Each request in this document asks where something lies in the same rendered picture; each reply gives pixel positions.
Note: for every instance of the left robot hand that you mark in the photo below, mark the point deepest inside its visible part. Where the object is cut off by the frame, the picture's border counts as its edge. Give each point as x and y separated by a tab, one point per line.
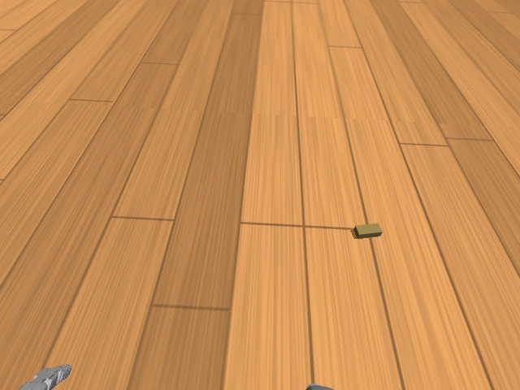
47	378

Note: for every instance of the small box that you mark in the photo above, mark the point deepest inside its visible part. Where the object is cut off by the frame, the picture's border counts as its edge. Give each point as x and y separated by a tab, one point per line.
367	230

